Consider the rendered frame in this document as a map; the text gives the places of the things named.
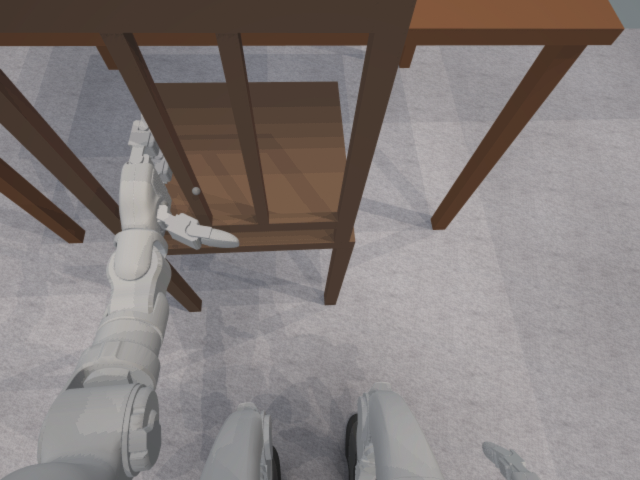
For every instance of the right robot shin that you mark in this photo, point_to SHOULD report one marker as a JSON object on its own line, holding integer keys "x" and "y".
{"x": 365, "y": 467}

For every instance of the table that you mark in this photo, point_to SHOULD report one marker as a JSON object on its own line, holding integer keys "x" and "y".
{"x": 565, "y": 27}

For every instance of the robot left hand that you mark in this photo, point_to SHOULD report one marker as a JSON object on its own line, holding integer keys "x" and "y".
{"x": 142, "y": 189}

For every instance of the robot right hand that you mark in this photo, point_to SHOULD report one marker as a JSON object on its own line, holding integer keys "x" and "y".
{"x": 511, "y": 465}

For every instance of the robot left thigh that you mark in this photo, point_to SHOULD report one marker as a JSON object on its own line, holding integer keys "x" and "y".
{"x": 243, "y": 442}

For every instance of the robot left forearm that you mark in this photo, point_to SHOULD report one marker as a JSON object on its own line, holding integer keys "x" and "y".
{"x": 128, "y": 340}

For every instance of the robot left upper arm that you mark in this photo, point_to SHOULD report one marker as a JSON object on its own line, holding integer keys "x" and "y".
{"x": 98, "y": 433}

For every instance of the chair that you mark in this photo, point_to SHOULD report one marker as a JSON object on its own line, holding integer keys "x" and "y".
{"x": 268, "y": 157}

